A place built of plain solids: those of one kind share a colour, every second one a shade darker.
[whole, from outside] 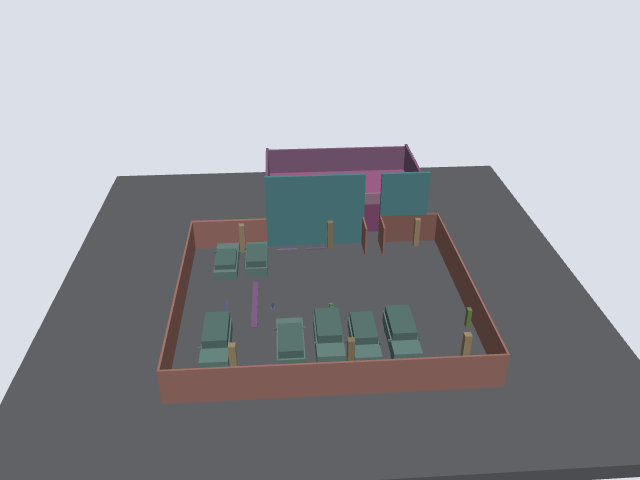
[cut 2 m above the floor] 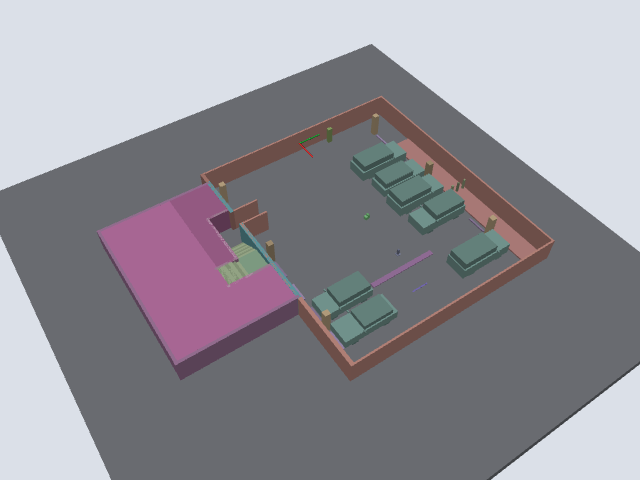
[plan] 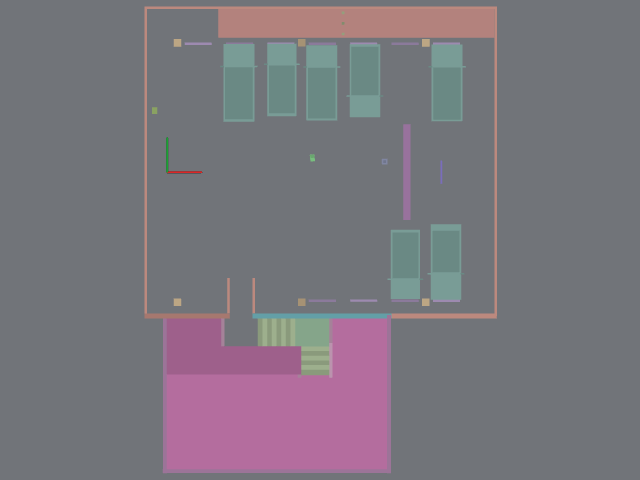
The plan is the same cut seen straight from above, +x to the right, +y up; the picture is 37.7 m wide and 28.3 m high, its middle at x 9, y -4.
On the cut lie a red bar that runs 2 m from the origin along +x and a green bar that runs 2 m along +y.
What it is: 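The pedestrian entrance of an underground car park of the 2000s; a paved forecourt at street level 2.69 m over the deck; an open stair well of 16 risers of 0.168 m and treads of 0.28 m, 1.65 m wide, an L of two flights with a corner landing, along the facade; open to the sky, a lobby into the deck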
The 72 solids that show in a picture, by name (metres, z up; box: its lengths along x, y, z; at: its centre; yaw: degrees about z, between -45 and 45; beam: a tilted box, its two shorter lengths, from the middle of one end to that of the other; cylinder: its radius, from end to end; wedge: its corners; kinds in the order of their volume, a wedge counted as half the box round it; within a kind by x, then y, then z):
{
 "paving_1": {"box": [3.41, 1.66, 2.74], "at": [1.67, -9.46, 1.32]},
 "paving_2": {"box": [7.93, 1.67, 2.74], "at": [3.93, -11.1, 1.32]},
 "paving_3": {"box": [13.0, 5.61, 2.74], "at": [6.46, -14.72, 1.32]},
 "paving_4": {"box": [3.42, 1.67, 2.74], "at": [11.25, -11.1, 1.32]},
 "paving_5": {"box": [3.42, 1.66, 2.74], "at": [11.25, -9.46, 1.32]},
 "car_1": {"box": [1.64, 3.06, 0.59], "at": [4.22, 4.66, 1.37]},
 "car_2": {"box": [1.84, 4.59, 0.9], "at": [4.22, 5.26, 0.63]},
 "car_3": {"box": [1.53, 2.82, 0.55], "at": [6.75, 4.88, 1.22]},
 "car_4": {"box": [1.73, 4.27, 0.77], "at": [6.75, 5.43, 0.56]},
 "car_5": {"box": [1.62, 2.99, 0.61], "at": [9.1, 4.66, 1.41]},
 "car_6": {"box": [1.82, 4.43, 0.92], "at": [9.1, 5.26, 0.64]},
 "car_7": {"box": [1.8, 4.31, 0.86], "at": [11.65, 5.38, 0.61]},
 "car_8": {"box": [1.6, 2.85, 0.56], "at": [11.65, 5.97, 1.32]},
 "car_9": {"box": [1.74, 4.08, 0.76], "at": [14.03, -5.43, 0.56]},
 "car_10": {"box": [1.54, 2.7, 0.54], "at": [14.03, -4.91, 1.21]},
 "car_11": {"box": [1.8, 4.45, 0.73], "at": [16.42, -5.3, 0.54]},
 "car_12": {"box": [1.6, 2.45, 0.41], "at": [16.42, -4.68, 1.11]},
 "car_13": {"box": [1.63, 3.09, 0.6], "at": [16.49, 4.63, 1.41]},
 "car_14": {"box": [1.83, 4.52, 0.93], "at": [16.49, 5.26, 0.64]},
 "stair_step_1": {"box": [4.26, 1.67, 0.22], "at": [7.46, -9.45, 0.06]},
 "stair_step_2": {"box": [3.98, 1.67, 0.39], "at": [7.6, -9.45, 0.14]},
 "stair_step_3": {"box": [3.71, 1.67, 0.55], "at": [7.74, -9.45, 0.23]},
 "stair_step_4": {"box": [3.44, 1.67, 0.72], "at": [7.88, -9.45, 0.31]},
 "stair_step_5": {"box": [3.16, 1.67, 0.89], "at": [8.01, -9.45, 0.4]},
 "stair_step_6": {"box": [2.88, 1.67, 1.06], "at": [8.15, -9.45, 0.48]},
 "stair_step_7": {"box": [2.61, 1.67, 1.23], "at": [8.29, -9.45, 0.56]},
 "stair_step_8": {"box": [2.33, 1.67, 1.39], "at": [8.43, -9.45, 0.65]},
 "stair_step_9": {"box": [1.67, 0.33, 2.57], "at": [8.72, -11.81, 1.24]},
 "stair_step_10": {"box": [1.67, 0.6, 2.4], "at": [8.72, -11.68, 1.15]},
 "stair_step_11": {"box": [1.67, 0.88, 2.24], "at": [8.72, -11.54, 1.07]},
 "stair_step_12": {"box": [1.67, 1.15, 2.07], "at": [8.72, -11.4, 0.98]},
 "stair_step_13": {"box": [1.67, 1.43, 1.9], "at": [8.72, -11.26, 0.9]},
 "stair_step_14": {"box": [1.67, 1.7, 1.73], "at": [8.72, -11.12, 0.82]},
 "wall_1": {"box": [0.15, 18.24, 2.59], "at": [-1.27, 0.65, 1.25]},
 "wall_2": {"box": [5.04, 0.3, 2.59], "at": [1.17, -8.47, 1.25]},
 "wall_3": {"box": [0.15, 2.09, 2.56], "at": [3.61, -7.28, 1.23]},
 "wall_4": {"box": [0.15, 2.09, 2.56], "at": [5.1, -7.28, 1.23]},
 "wall_5": {"box": [20.78, 0.15, 2.59], "at": [9.04, 9.69, 1.25]},
 "wall_6": {"box": [14.4, 0.3, 2.59], "at": [12.23, -8.47, 1.25]},
 "wall_7": {"box": [0.15, 18.24, 2.59], "at": [19.36, 0.65, 1.25]},
 "boundary_1": {"box": [0.23, 9.33, 5.26], "at": [-0.14, -13.09, 2.58]},
 "boundary_2": {"box": [13.46, 0.23, 5.06], "at": [6.46, -17.63, 2.48]},
 "boundary_3": {"box": [0.23, 9.33, 5.21], "at": [13.06, -13.09, 2.55]},
 "facade_1": {"box": [3.98, 0.3, 6.43], "at": [1.7, -8.47, 3.17]},
 "facade_2": {"box": [8.19, 0.3, 6.43], "at": [9.12, -8.47, 3.17]},
 "rim_guard_1": {"box": [0.2, 1.85, 3.76], "at": [3.27, -9.55, 1.83]},
 "rim_guard_2": {"box": [2.36, 0.2, 3.76], "at": [4.35, -10.38, 1.83]},
 "rim_guard_3": {"box": [2.76, 0.2, 3.76], "at": [6.51, -10.38, 1.83]},
 "rim_guard_4": {"box": [0.2, 1.85, 3.76], "at": [7.79, -11.2, 1.83]},
 "rim_guard_5": {"box": [0.2, 2.05, 3.76], "at": [9.64, -11.1, 1.83]},
 "rim_guard_6": {"box": [0.2, 1.85, 3.76], "at": [9.64, -9.55, 1.83]},
 "stair_landing_1": {"box": [2.06, 1.68, 1.56], "at": [8.56, -9.46, 0.73]},
 "walkway_1": {"box": [16.28, 1.69, 0.17], "at": [11.14, 8.77, 0.04]},
 "column_1": {"box": [0.45, 0.45, 2.56], "at": [0.6, -7.67, 1.23]},
 "column_2": {"box": [0.45, 0.45, 2.56], "at": [0.6, 7.62, 1.23]},
 "column_3": {"box": [0.45, 0.45, 2.56], "at": [7.92, -7.67, 1.23]},
 "column_4": {"box": [0.45, 0.45, 2.56], "at": [7.92, 7.62, 1.23]},
 "column_5": {"box": [0.45, 0.45, 2.56], "at": [15.24, -7.67, 1.23]},
 "column_6": {"box": [0.45, 0.45, 2.56], "at": [15.24, 7.62, 1.23]},
 "wheelstop_1": {"box": [1.6, 0.15, 0.15], "at": [1.82, 7.58, 0.03]},
 "wheelstop_2": {"box": [1.6, 0.15, 0.15], "at": [4.26, 7.58, 0.03]},
 "wheelstop_3": {"box": [1.6, 0.15, 0.15], "at": [6.7, 7.58, 0.03]},
 "wheelstop_4": {"box": [1.6, 0.15, 0.15], "at": [9.14, -7.58, 0.03]},
 "wheelstop_5": {"box": [1.6, 0.15, 0.15], "at": [9.14, 7.58, 0.03]},
 "wheelstop_6": {"box": [1.6, 0.15, 0.15], "at": [11.58, -7.58, 0.03]},
 "wheelstop_7": {"box": [1.6, 0.15, 0.15], "at": [11.58, 7.58, 0.03]},
 "wheelstop_8": {"box": [1.6, 0.15, 0.15], "at": [14.02, -7.58, 0.03]},
 "wheelstop_9": {"box": [1.6, 0.15, 0.15], "at": [14.02, 7.58, 0.03]},
 "wheelstop_10": {"box": [1.6, 0.15, 0.15], "at": [16.46, -7.58, 0.03]},
 "wheelstop_11": {"box": [1.6, 0.15, 0.15], "at": [16.46, 7.58, 0.03]},
 "hump_1": {"box": [0.42, 5.65, 0.12], "at": [14.12, 0.0, 0.01]},
 "pay_station_1": {"box": [0.3, 0.4, 1.5], "at": [-0.75, 3.62, 0.7]}
}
